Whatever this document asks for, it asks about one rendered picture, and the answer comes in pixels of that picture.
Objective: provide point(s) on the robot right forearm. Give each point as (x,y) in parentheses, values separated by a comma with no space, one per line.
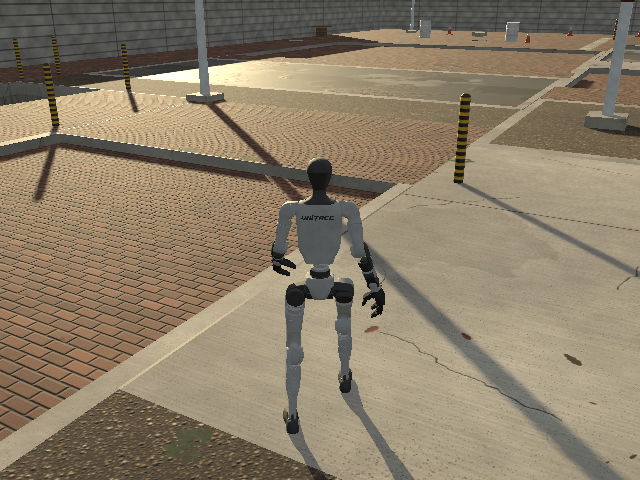
(368,271)

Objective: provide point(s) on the right robot hand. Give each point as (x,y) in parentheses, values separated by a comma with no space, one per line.
(380,301)

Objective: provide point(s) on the right robot upper arm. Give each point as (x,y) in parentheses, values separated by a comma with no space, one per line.
(350,211)

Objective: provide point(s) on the left robot hand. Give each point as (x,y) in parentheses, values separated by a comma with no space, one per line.
(287,263)

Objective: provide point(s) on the left robot upper arm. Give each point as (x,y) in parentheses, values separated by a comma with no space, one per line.
(287,211)

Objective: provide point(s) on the robot left forearm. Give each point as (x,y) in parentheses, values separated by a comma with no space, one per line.
(277,258)

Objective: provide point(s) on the robot left foot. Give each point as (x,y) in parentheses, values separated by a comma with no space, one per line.
(292,426)

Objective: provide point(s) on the right robot thigh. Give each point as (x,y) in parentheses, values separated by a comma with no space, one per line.
(343,293)

